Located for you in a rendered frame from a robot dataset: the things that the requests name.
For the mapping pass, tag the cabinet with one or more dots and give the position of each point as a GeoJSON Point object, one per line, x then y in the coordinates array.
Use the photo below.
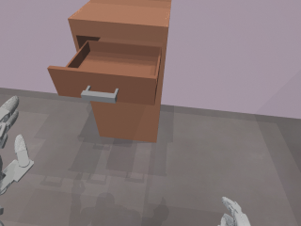
{"type": "Point", "coordinates": [140, 22]}

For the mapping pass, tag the handle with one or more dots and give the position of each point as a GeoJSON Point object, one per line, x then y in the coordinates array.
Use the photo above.
{"type": "Point", "coordinates": [97, 96]}

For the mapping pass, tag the drawer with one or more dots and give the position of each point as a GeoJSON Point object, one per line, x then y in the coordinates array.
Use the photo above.
{"type": "Point", "coordinates": [107, 66]}

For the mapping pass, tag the robot right hand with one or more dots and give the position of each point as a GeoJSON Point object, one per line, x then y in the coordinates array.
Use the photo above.
{"type": "Point", "coordinates": [239, 218]}

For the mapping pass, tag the robot left hand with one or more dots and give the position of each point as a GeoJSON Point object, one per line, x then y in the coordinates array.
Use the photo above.
{"type": "Point", "coordinates": [16, 170]}

